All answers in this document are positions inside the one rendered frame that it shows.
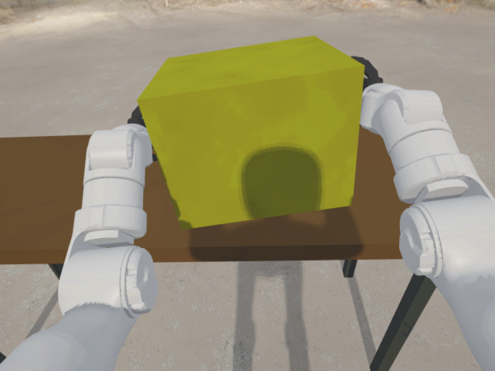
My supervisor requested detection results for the right robot upper arm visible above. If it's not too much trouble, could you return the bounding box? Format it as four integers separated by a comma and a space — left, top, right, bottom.
399, 195, 495, 371

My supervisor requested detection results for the table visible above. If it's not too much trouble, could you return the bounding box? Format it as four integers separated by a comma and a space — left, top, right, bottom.
0, 126, 436, 371

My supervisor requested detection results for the left robot hand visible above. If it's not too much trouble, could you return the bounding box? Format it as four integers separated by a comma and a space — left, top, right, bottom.
128, 106, 158, 161

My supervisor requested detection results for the robot left forearm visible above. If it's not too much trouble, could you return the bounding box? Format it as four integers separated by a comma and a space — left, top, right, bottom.
58, 124, 153, 314

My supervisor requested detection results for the left robot upper arm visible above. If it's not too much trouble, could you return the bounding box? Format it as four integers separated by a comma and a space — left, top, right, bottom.
0, 245, 159, 371

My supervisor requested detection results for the robot right forearm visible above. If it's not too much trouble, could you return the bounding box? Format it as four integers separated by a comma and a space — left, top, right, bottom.
360, 83, 495, 204

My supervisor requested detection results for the carton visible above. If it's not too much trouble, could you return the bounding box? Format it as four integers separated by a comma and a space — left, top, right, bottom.
137, 36, 365, 230

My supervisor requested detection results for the right robot hand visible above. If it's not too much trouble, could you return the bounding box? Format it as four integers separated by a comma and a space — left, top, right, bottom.
351, 56, 383, 127

